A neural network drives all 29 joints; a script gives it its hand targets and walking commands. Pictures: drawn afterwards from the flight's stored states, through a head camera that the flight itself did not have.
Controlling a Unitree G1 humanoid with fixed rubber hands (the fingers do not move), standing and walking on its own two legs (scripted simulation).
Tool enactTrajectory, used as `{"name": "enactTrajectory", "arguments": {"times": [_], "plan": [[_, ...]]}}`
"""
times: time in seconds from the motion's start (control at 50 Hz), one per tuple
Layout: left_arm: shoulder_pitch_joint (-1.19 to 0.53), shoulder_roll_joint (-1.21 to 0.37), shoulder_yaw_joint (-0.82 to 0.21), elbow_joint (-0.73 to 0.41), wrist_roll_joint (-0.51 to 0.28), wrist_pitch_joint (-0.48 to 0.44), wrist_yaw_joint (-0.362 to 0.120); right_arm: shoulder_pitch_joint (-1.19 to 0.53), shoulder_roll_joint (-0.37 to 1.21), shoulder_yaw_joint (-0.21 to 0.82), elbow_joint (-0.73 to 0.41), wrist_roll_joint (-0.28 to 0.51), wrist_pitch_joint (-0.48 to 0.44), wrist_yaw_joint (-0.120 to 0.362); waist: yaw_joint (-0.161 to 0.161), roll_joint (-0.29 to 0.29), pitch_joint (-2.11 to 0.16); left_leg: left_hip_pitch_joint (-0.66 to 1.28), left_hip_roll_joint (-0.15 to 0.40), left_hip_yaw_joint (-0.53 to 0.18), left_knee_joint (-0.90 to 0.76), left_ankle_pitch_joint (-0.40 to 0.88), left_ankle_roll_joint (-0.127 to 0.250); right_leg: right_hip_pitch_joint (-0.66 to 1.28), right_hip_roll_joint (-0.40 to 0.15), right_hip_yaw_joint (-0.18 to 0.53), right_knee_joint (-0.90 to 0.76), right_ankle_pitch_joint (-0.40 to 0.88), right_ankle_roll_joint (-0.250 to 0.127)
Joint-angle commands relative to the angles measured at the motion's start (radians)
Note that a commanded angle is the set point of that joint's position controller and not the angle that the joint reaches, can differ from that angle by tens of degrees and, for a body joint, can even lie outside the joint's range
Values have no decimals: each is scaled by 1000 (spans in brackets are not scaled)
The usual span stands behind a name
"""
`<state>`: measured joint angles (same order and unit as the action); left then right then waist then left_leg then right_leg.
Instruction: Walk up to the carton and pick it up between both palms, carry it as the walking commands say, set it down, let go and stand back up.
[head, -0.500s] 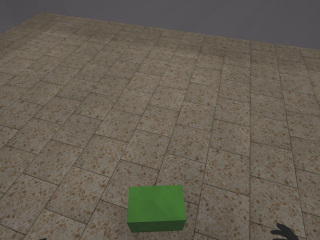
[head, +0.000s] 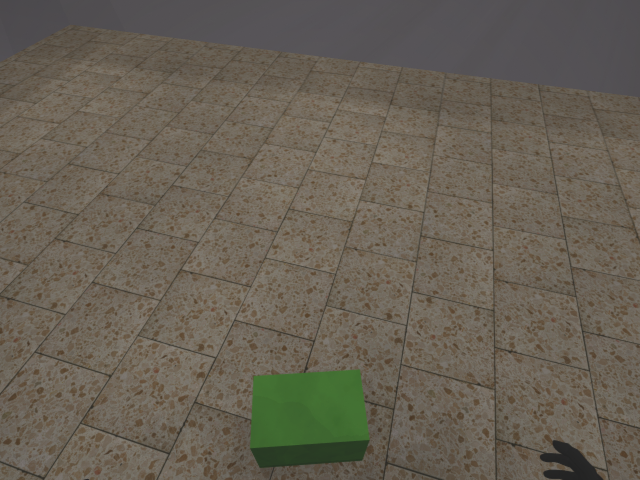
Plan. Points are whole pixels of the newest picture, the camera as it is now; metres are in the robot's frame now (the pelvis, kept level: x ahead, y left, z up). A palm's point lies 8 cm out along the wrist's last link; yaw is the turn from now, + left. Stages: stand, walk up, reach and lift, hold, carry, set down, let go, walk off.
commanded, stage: walk up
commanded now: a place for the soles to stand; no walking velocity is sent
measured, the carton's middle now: (309, 419) +0.41 +0.03 -0.66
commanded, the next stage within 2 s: none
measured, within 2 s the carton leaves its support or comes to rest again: neither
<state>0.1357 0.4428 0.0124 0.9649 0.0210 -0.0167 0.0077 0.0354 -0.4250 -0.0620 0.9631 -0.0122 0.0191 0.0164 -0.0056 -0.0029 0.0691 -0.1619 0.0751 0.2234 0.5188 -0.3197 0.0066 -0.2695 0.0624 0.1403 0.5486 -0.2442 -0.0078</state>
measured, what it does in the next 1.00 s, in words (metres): stands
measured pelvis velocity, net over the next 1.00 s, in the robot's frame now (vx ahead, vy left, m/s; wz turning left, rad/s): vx -0.01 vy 0.03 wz -0.02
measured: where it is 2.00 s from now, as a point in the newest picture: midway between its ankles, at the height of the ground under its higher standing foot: outside the picture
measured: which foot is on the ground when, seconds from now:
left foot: down 0.00-1.00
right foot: down 0.00-1.00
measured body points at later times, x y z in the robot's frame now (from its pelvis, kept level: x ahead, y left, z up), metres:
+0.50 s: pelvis +0.01 +0.01 +0.00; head +0.02 +0.00 +0.45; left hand +0.12 +0.33 -0.10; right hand +0.13 -0.32 -0.10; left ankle -0.02 +0.10 -0.73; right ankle +0.03 -0.11 -0.73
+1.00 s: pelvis -0.01 +0.03 +0.00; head +0.02 +0.02 +0.45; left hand +0.10 +0.37 -0.10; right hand +0.11 -0.32 -0.10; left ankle -0.03 +0.14 -0.73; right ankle +0.03 -0.11 -0.73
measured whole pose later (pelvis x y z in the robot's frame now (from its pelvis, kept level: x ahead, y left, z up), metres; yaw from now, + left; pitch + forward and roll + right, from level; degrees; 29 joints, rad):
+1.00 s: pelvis -0.01 +0.03 +0.00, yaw -1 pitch -1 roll -1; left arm 0.17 0.45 0.04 0.92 0.04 -0.05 0.06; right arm 0.10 -0.45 -0.08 0.89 -0.03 0.05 0.04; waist -0.01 0.04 0.08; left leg -0.25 -0.01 -0.03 0.66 -0.45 0.04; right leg -0.29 0.06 0.15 0.51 -0.21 0.01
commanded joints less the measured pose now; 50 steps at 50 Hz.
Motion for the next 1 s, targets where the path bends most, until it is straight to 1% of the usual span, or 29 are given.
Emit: {"name": "enactTrajectory", "arguments": {"times": [0.0, 0.04, 0.08, 0.12, 0.18, 0.24, 0.28, 0.3, 0.34, 0.36, 0.38, 0.4, 0.42, 0.44, 0.46, 0.48, 0.52, 0.56, 0.6, 0.78, 0.8, 0.82, 0.84, 0.86, 0.88, 0.92, 0.94, 0.96, 0.98], "plan": [[-5, 196, 39, -49, 1, -10, 6, -49, -177, -36, -63, 2, -8, -3, 0, -16, -100, 108, 71, -136, -69, 3, 65, -74, -107, 111, -85, 296, -77], [-7, 198, 38, -54, 2, -11, 6, -42, -173, -37, -64, 2, -9, -2, -4, -29, -101, 113, 57, -139, -63, -13, 60, -80, -115, 137, -98, 287, -84], [-10, 196, 37, -58, 1, -12, 7, -36, -174, -37, -64, 0, -11, -2, -8, -29, -100, 121, 61, -150, -75, -11, 62, -89, -111, 136, -94, 280, -81], [-11, 190, 36, -60, -1, -11, 7, -34, -181, -38, -65, -2, -14, -3, -8, -15, -96, 126, 89, -164, -102, 9, 72, -96, -92, 101, -66, 283, -68], [3, 175, 36, -58, -2, -9, 5, -33, -204, -44, -71, -5, -15, -4, -4, 36, -95, 123, 161, -185, -144, 66, 105, -96, -57, 14, 15, 286, -39], [32, 168, 40, -56, 2, -6, 3, -56, -208, -46, -90, -5, -11, -5, 8, 73, -91, 76, 199, -171, -134, 89, 125, -66, -53, -26, 61, 215, -30], [38, 175, 45, -59, 7, -7, 1, -61, -199, -43, -100, -2, -7, -5, 11, 46, -73, 49, 163, -138, -82, 46, 102, -54, -65, -3, 7, 255, -46], [30, 191, 47, -65, 7, -9, 1, -58, -186, -41, -103, 2, -4, -5, 7, -1, -65, 47, 116, -113, -37, 15, 79, -66, -82, 49, -43, 292, -66], [30, 221, 51, -76, 7, -16, 5, -46, -161, -39, -106, 9, 1, -2, 5, -63, -86, 58, 5, -106, 73, -79, 33, -79, -153, 236, -136, 294, -135], [28, 228, 50, -83, 9, -18, 8, -27, -150, -37, -105, 11, 2, -1, 0, -83, -96, 45, -18, -141, 75, -119, 21, -66, -184, 314, -164, 257, -163], [2, 227, 50, -91, 8, -18, 11, 3, -140, -33, -95, 10, 0, -1, -17, -100, -99, 35, -25, -166, 37, -126, 21, -45, -197, 329, -177, 213, -164], [-30, 210, 45, -96, 3, -17, 12, 28, -138, -30, -84, 6, -6, -2, -35, -97, -99, 64, -17, -188, -27, -88, 31, -53, -190, 298, -179, 178, -140], [-51, 179, 35, -95, -1, -17, 11, 27, -148, -29, -77, 1, -15, -4, -42, -71, -95, 105, 9, -212, -92, -56, 45, -88, -167, 241, -171, 160, -101], [-47, 155, 25, -87, -5, -18, 8, 4, -168, -29, -77, -4, -24, -5, -31, -27, -80, 123, 50, -238, -143, -25, 59, -107, -130, 177, -142, 180, -67], [-34, 148, 24, -72, -8, -20, 6, -8, -174, -25, -76, -7, -31, -6, -20, -9, -83, 128, 98, -251, -170, 30, 73, -90, -102, 117, -104, 227, -46], [-25, 152, 29, -60, -11, -20, 5, -11, -183, -23, -71, -6, -35, -6, -9, -2, -88, 114, 127, -244, -182, 88, 83, -48, -82, 67, -68, 269, -32], [-12, 155, 33, -46, -12, -19, 4, -15, -188, -22, -64, -2, -35, -7, 5, 8, -100, 105, 125, -209, -168, 209, 79, 4, -80, 36, -59, 323, -31], [-11, 153, 32, -36, -10, -16, 4, -11, -179, -21, -58, 1, -30, -9, 4, 32, -112, 116, 100, -179, -155, 245, 64, 22, -87, 37, -63, 365, -39], [-21, 151, 32, -30, -9, -12, 6, -9, -169, -20, -54, 4, -25, -10, 2, 37, -112, 117, 89, -170, -152, 229, 60, 25, -91, 41, -65, 373, -43], [-51, 153, 35, -20, -4, -8, 6, -13, -164, -20, -49, 3, -21, -11, -3, 8, -85, 104, 81, -174, -163, 91, 63, -5, -96, 68, -93, 314, -52], [16, 206, 55, -18, -3, -21, 30, -8, -208, -42, -76, -23, 2, -2, 5, 44, -62, 65, 62, -155, -113, 78, 70, -8, -133, 72, -88, 311, -58], [51, 220, 60, -15, 2, -25, 39, -15, -189, -42, -85, -19, 12, 3, 14, 8, -75, 44, 40, -147, -51, 66, 67, 6, -158, 121, -105, 315, -78], [75, 234, 65, -21, 5, -28, 46, -11, -171, -42, -98, -17, 19, 8, 19, -37, -88, 17, 3, -147, 27, 20, 54, 16, -199, 199, -143, 295, -115], [85, 245, 69, -32, 8, -30, 52, 1, -152, -40, -109, -16, 25, 12, 20, -72, -89, -15, -30, -177, 74, -48, 37, 14, -245, 298, -184, 246, -161], [78, 250, 74, -45, 10, -32, 57, 13, -142, -39, -116, -20, 28, 16, 16, -104, -80, -66, -45, -218, 115, -133, 30, 28, -281, 365, -211, 202, -195], [43, 248, 84, -83, 16, -39, 63, 50, -148, -41, -126, -25, 31, 21, 7, -140, -83, -158, -44, -321, 219, -184, 31, 75, -332, 416, -221, 185, -233], [26, 241, 85, -96, 17, -42, 62, 71, -156, -44, -127, -24, 29, 20, -3, -134, -88, -166, -45, -348, 233, -177, 32, 73, -334, 399, -214, 193, -230], [5, 234, 83, -106, 19, -43, 58, 92, -165, -47, -125, -22, 24, 18, -16, -126, -96, -145, -43, -350, 188, -160, 32, 62, -316, 354, -204, 189, -208], [-30, 222, 76, -114, 18, -42, 49, 122, -161, -46, -112, -20, 15, 17, -40, -119, -107, -76, -44, -326, 67, -105, 32, 30, -275, 277, -178, 170, -168]]}}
